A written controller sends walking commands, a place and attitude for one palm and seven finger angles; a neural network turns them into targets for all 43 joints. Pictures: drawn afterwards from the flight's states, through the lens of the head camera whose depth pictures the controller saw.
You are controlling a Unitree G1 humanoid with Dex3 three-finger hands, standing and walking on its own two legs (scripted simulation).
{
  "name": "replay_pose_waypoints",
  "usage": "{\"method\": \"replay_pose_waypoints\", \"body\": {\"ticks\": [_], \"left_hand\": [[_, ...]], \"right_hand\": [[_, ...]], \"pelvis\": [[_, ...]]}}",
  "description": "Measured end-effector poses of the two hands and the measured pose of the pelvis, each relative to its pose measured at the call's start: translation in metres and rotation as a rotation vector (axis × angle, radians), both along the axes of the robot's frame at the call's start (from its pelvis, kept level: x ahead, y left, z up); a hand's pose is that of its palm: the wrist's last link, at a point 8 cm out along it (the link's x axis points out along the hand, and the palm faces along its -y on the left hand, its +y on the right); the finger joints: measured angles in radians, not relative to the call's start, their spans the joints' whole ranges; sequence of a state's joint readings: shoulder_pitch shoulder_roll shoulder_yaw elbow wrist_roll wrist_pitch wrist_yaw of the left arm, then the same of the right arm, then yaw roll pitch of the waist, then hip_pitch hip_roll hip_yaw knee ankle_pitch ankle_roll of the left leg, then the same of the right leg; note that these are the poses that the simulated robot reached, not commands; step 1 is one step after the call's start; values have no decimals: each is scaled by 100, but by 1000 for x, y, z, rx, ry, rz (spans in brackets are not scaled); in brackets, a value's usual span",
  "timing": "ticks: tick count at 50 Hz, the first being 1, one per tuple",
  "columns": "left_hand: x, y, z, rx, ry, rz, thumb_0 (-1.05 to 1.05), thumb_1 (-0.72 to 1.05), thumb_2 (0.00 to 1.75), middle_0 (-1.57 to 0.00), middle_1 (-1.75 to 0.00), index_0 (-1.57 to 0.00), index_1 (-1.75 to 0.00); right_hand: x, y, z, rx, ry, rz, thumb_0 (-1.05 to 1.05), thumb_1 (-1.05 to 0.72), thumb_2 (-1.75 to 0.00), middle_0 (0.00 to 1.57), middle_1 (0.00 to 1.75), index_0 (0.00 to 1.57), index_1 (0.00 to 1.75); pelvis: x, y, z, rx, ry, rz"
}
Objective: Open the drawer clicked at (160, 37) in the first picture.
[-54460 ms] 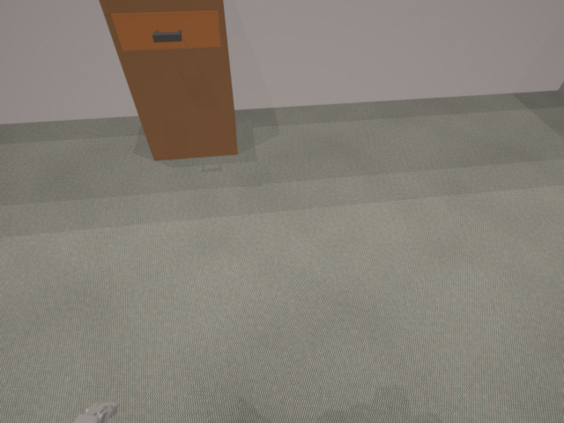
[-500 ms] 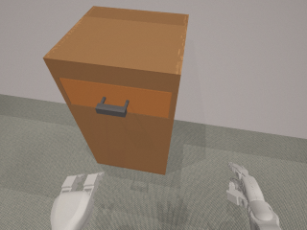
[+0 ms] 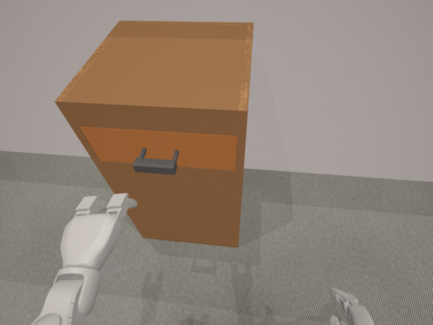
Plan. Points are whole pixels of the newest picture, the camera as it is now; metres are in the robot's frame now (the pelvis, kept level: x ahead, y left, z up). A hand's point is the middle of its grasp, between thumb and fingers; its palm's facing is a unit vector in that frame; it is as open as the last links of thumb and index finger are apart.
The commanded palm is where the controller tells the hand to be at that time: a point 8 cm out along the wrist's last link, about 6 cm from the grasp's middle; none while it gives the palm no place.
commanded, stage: raise the hand with hooked fingers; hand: left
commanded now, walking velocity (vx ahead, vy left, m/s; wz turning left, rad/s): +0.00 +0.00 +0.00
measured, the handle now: (157, 159) +0.51 +0.23 -0.07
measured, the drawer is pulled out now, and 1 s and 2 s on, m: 0.00 0.00 0.00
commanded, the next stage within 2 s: move the hooked fingers above the handle in 0.88 s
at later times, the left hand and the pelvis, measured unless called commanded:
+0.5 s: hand (100, 190) +0.31 +0.24 +0.09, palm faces +0.03 -0.05 -1.00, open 13.9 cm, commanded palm +0.28 +0.24 +0.15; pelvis +0.01 -0.01 +0.02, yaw +1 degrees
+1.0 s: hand (96, 190) +0.31 +0.25 +0.09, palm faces +0.06 -0.06 -1.00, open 13.9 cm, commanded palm +0.28 +0.25 +0.15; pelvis +0.00 +0.00 +0.02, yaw +1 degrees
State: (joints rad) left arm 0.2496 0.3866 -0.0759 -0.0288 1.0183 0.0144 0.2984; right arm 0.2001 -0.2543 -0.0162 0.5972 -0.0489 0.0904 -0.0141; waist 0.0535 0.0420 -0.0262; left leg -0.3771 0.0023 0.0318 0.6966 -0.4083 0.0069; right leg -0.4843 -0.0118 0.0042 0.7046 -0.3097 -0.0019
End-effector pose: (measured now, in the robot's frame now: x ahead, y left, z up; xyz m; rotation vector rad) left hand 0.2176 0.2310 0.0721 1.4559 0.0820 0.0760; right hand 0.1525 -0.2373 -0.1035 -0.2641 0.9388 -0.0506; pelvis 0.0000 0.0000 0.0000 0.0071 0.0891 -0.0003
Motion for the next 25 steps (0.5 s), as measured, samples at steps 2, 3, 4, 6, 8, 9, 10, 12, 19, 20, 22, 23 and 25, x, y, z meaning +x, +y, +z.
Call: {"method": "replay_pose_waypoints", "body": {"ticks": [2, 3, 4, 6, 8, 9, 10, 12, 19, 20, 22, 23, 25], "left_hand": [[5, 2, 10, 6, -46, -10, 0, -15, 45, -30, -97, -29, -97], [8, 3, 15, 9, -68, -14, 0, -17, 44, -30, -98, -30, -98], [11, 3, 19, 14, -86, -16, 0, -19, 43, -30, -100, -30, -100], [19, 3, 27, 23, -110, -14, 0, -24, 41, -31, -103, -30, -103], [27, 3, 34, 31, -116, -6, 0, -28, 39, -31, -106, -30, -106], [31, 3, 37, 34, -113, 0, 0, -31, 38, -31, -107, -30, -107], [34, 3, 40, 37, -107, 5, 0, -33, 37, -31, -109, -30, -109], [40, 3, 45, 40, -94, 14, 0, -37, 35, -31, -111, -31, -111], [55, 5, 62, 49, -47, 13, 0, -46, 31, -32, -117, -31, -117], [57, 6, 64, 51, -42, 11, 0, -47, 31, -32, -118, -31, -118], [61, 8, 68, 55, -31, 6, 0, -48, 30, -32, -118, -31, -118], [63, 9, 69, 57, -27, 2, 0, -48, 30, -32, -119, -31, -119], [67, 10, 74, 63, -25, -9, 0, -49, 30, -32, -119, -32, -119]], "right_hand": [[6, -6, 2, -18, -13, -4, 1, -90, -90, 20, 30, 20, 30], [9, -8, 4, -21, -23, -6, 1, -90, -90, 20, 30, 20, 30], [14, -8, 5, -21, -35, -7, 1, -90, -90, 20, 30, 20, 30], [23, -7, 9, -11, -61, -10, 1, -90, -90, 20, 30, 20, 30], [32, -3, 12, 8, -87, -12, 1, -90, -90, 20, 30, 20, 30], [36, 0, 14, 19, -99, -11, 1, -90, -90, 20, 30, 20, 30], [41, 3, 16, 31, -111, -9, 1, -90, -90, 20, 30, 20, 30], [48, 11, 20, 53, -130, -2, 1, -90, -90, 20, 30, 20, 30], [62, 31, 28, 95, -146, 48, 1, -90, -90, 20, 30, 20, 30], [62, 33, 28, 97, -142, 53, 1, -90, -90, 20, 30, 20, 30], [62, 34, 27, 96, -131, 60, 1, -90, -90, 20, 30, 20, 30], [61, 34, 27, 94, -125, 61, 1, -90, -90, 20, 30, 20, 30], [58, 32, 25, 89, -112, 60, 1, -90, -90, 20, 30, 20, 30]], "pelvis": [[1, 1, 0, -2, 0, 6], [1, 1, 1, -2, -1, 8], [1, 2, 1, -2, -2, 9], [2, 2, 2, -1, -4, 10], [3, 2, 3, 1, -8, 8], [3, 2, 4, 2, -11, 7], [4, 2, 5, 3, -14, 5], [5, 1, 8, 4, -21, 5], [7, -3, 14, 4, -46, 13], [7, -4, 14, 3, -48, 15], [7, -5, 15, 2, -51, 19], [7, -5, 16, 1, -52, 20], [8, -6, 17, 0, -54, 23]]}}
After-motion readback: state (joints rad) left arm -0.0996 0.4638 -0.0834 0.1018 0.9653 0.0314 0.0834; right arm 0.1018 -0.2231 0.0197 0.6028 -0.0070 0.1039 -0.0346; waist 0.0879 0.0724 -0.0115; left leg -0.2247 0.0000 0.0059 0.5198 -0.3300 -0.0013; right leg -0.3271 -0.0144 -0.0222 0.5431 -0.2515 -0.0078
